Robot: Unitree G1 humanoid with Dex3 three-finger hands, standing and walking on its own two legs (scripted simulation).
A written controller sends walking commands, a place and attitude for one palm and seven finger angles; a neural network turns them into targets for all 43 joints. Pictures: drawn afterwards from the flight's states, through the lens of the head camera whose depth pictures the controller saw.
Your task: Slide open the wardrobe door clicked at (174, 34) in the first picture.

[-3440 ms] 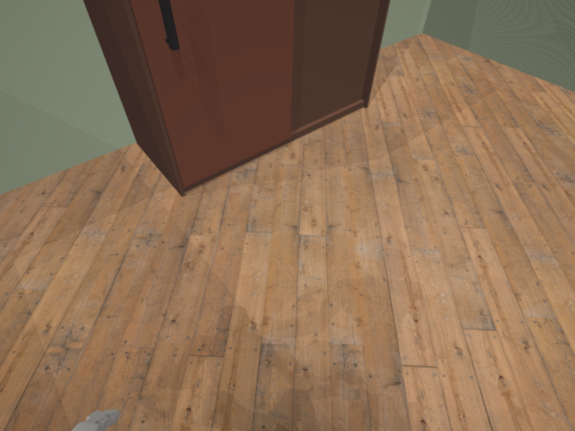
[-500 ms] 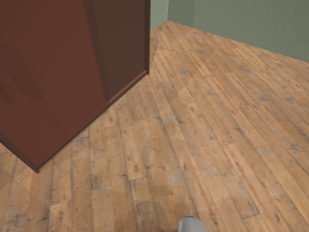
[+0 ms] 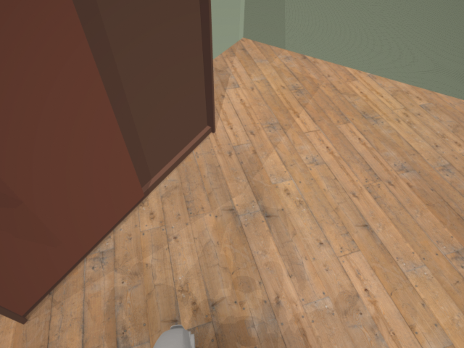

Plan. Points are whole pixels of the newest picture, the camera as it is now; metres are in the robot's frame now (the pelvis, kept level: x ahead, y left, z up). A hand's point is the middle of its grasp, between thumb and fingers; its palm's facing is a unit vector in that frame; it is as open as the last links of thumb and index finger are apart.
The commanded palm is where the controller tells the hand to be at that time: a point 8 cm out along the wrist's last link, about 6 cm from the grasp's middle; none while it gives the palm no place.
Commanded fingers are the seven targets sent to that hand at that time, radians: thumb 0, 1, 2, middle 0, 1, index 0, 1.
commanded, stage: walk to a spot facing it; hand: left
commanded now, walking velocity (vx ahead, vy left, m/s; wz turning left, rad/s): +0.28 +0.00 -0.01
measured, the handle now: out of the picture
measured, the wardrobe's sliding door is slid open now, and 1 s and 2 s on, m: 0.00 0.00 0.00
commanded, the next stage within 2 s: turn to face it in 0.02 s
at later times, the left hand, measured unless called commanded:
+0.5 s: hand (131, 309) +0.22 +0.22 -0.16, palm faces +0.15 -0.96 -0.22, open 7.4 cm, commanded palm none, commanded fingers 0.00 0.90 0.90 -0.20 -0.30 -0.20 -0.30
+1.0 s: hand out of the picture +0.09 +0.20 -0.16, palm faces +0.47 -0.84 -0.27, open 7.3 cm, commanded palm none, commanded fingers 0.00 0.90 0.90 -0.20 -0.30 -0.20 -0.30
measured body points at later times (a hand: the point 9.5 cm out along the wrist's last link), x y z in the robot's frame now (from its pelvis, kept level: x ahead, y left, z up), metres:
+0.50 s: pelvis +0.14 +0.03 +0.00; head +0.18 +0.02 +0.45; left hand +0.21 +0.27 -0.14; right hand +0.18 -0.21 -0.16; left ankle +0.17 +0.14 -0.74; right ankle +0.19 -0.09 -0.71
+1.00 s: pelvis +0.15 +0.00 +0.00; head +0.19 +0.01 +0.45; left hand +0.07 +0.25 -0.14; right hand +0.36 -0.19 -0.14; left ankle +0.09 +0.12 -0.70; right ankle +0.19 -0.09 -0.74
